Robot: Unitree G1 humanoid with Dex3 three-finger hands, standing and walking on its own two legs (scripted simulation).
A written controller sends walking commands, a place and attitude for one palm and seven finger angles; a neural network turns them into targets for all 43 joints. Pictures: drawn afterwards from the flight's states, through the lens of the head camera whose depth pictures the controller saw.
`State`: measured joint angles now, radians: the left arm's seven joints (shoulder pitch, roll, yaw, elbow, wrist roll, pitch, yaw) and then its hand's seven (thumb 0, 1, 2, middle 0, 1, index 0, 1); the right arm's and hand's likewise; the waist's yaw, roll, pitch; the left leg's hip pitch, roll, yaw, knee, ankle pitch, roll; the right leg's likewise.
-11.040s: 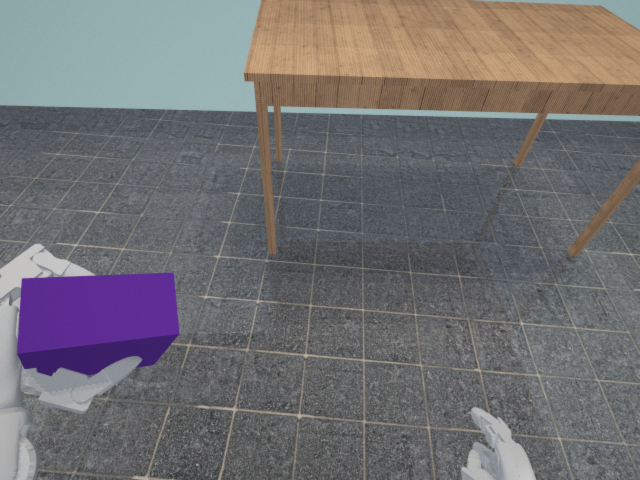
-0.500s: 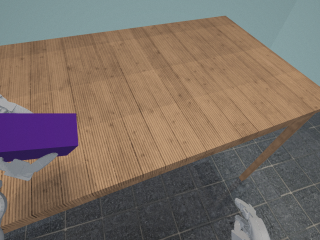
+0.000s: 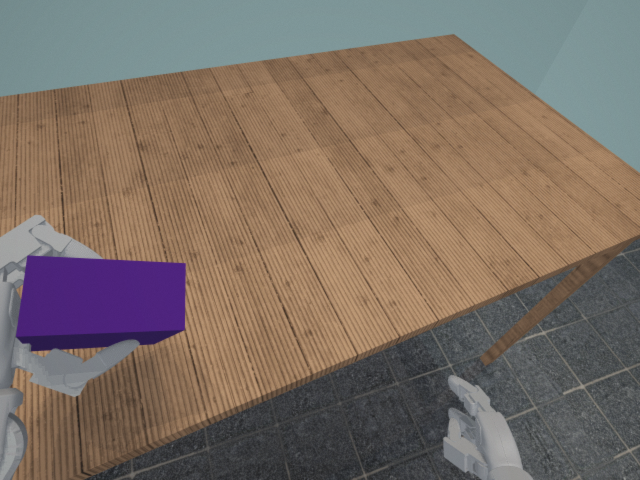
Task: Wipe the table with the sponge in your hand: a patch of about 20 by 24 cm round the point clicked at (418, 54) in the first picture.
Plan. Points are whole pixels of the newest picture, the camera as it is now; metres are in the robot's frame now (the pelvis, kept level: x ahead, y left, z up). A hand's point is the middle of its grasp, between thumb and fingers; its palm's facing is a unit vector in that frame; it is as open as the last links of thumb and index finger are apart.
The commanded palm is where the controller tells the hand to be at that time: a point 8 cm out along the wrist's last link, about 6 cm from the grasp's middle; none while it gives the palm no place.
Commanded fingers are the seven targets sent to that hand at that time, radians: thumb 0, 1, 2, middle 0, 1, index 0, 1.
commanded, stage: look again from close up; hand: left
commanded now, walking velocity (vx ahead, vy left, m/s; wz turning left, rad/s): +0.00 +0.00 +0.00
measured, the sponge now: (125, 309) +0.24 +0.21 +0.14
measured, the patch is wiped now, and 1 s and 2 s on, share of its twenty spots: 0.00 0.00 0.00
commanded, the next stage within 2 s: come to a stop and stand still in 0.34 s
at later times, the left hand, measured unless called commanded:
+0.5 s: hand (104, 343) +0.20 +0.21 +0.15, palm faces +0.38 -0.86 -0.34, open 9.9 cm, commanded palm +0.14 +0.24 +0.18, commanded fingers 0.00 0.10 1.30 -1.20 -1.60 -1.20 -1.60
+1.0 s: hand (98, 341) +0.21 +0.23 +0.13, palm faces +0.28 -0.89 -0.36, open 9.9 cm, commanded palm +0.15 +0.27 +0.18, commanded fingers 0.00 0.10 1.30 -1.20 -1.60 -1.20 -1.60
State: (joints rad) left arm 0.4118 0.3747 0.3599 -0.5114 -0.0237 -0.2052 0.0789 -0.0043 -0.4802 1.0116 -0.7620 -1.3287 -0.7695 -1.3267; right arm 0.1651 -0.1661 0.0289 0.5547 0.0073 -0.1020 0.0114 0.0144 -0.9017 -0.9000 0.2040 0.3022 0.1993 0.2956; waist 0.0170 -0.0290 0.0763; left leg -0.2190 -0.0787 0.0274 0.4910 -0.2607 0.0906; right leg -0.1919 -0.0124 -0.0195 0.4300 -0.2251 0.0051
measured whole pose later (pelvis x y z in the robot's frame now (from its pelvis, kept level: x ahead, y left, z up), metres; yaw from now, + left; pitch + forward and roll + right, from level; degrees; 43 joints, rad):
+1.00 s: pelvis -0.01 -0.01 +0.00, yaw +0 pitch +0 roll -1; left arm 0.47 0.36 0.29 -0.44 -0.03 -0.25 0.06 0.00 -0.48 1.01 -0.76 -1.34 -0.76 -1.33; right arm 0.23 -0.18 0.02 0.60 0.02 -0.16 -0.01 0.02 -0.90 -0.90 0.20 0.30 0.20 0.30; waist 0.02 -0.04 0.05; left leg -0.24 -0.08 0.03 0.49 -0.25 0.10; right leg -0.22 -0.02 -0.01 0.46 -0.23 0.03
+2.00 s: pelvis -0.02 -0.03 +0.00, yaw +0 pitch -1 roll -2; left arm 0.43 0.35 0.34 -0.46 -0.03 -0.21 0.10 -0.01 -0.47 1.02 -0.75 -1.35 -0.76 -1.34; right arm 0.21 -0.20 0.02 0.59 0.01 -0.14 -0.04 0.02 -0.90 -0.90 0.20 0.30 0.20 0.30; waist 0.02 -0.02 0.06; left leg -0.22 -0.04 0.01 0.45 -0.22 0.06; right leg -0.18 0.03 -0.04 0.37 -0.17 -0.01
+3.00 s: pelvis -0.01 -0.02 +0.00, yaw +0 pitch -2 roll -2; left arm 0.42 0.37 0.36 -0.50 -0.03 -0.22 0.10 -0.01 -0.48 1.02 -0.75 -1.35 -0.76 -1.35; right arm 0.20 -0.19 0.02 0.59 0.01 -0.13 -0.02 0.02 -0.90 -0.90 0.20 0.30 0.20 0.30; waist 0.03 -0.03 0.07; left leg -0.21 -0.06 0.02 0.46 -0.22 0.08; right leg -0.18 0.00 -0.03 0.39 -0.19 0.01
